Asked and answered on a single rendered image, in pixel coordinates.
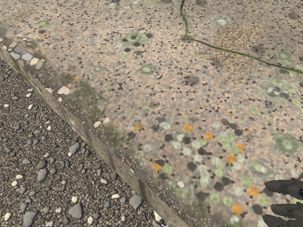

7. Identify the robot right hand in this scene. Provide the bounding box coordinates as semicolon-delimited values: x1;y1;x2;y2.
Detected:
262;178;303;227

